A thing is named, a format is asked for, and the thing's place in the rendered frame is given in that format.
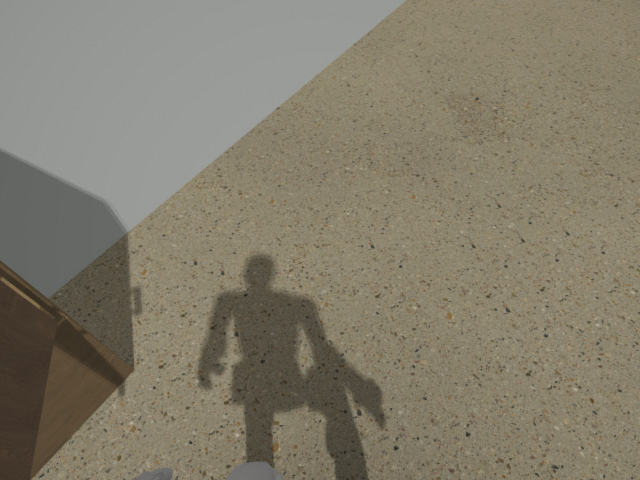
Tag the cupboard door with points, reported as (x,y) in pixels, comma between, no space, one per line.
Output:
(26,342)

